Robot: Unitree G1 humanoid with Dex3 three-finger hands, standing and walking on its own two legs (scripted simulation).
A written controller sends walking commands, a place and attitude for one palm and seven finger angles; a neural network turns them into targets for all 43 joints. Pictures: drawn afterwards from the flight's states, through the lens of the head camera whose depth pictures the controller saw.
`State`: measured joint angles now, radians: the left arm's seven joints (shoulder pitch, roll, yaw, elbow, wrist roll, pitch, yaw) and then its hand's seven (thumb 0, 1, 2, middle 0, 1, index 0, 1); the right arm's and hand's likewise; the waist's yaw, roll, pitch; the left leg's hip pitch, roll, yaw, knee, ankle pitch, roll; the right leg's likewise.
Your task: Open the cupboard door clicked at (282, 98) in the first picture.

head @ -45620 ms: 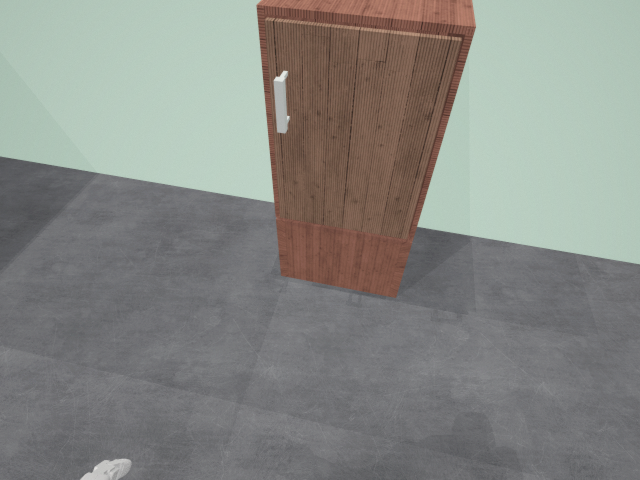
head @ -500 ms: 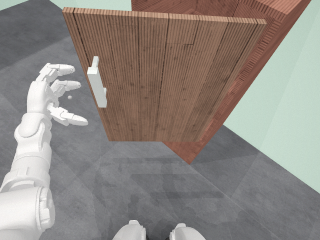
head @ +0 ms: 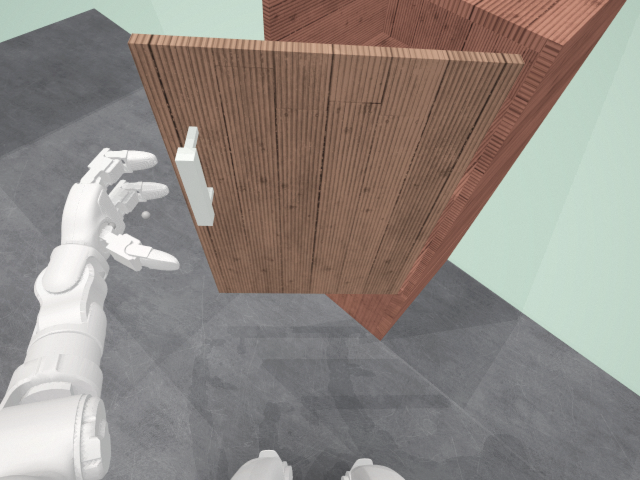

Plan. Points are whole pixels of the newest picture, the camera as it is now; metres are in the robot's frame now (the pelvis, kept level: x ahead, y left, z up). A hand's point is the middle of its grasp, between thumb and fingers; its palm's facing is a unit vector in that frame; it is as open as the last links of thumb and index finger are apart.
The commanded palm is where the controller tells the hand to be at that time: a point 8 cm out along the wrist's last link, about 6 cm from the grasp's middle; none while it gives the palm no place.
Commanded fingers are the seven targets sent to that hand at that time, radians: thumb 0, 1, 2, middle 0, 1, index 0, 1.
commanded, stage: move the hooked fingers beside the handle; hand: left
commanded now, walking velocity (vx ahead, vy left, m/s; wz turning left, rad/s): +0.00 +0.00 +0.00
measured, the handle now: (199, 178) +0.49 +0.17 +0.06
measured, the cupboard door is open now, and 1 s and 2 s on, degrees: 43 43 43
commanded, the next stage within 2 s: slide the fingers in behind the handle in 1.60 s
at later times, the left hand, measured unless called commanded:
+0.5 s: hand (162, 214) +0.43 +0.20 +0.05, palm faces +0.01 -1.00 +0.01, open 14.0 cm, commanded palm +0.40 +0.26 +0.07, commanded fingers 0.00 -0.50 0.30 -0.30 -1.20 -0.30 -1.20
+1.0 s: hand (149, 218) +0.43 +0.22 +0.05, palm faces +0.05 -1.00 +0.00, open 14.0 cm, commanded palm +0.41 +0.26 +0.07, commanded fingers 0.00 -0.50 0.30 -0.30 -1.20 -0.30 -1.20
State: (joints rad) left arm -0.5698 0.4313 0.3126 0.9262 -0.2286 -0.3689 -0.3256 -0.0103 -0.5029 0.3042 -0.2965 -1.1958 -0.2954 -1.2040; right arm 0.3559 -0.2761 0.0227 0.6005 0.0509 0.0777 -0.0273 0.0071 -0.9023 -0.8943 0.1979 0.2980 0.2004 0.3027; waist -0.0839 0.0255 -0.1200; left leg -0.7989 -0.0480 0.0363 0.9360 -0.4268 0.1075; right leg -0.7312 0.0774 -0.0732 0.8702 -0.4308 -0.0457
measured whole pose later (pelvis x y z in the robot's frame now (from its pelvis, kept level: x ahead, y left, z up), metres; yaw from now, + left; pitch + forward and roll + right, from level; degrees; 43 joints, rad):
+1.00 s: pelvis -0.01 +0.00 +0.00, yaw +0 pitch +17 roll -3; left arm -0.59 0.42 0.34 0.95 -0.19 -0.42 -0.28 -0.01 -0.50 0.30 -0.30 -1.20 -0.30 -1.20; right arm 0.32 -0.28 0.03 0.60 0.05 0.07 -0.03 0.01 -0.90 -0.89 0.20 0.30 0.20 0.30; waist -0.09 0.01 -0.10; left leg -0.82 -0.05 0.04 0.96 -0.43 0.11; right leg -0.76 0.08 -0.08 0.90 -0.44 -0.05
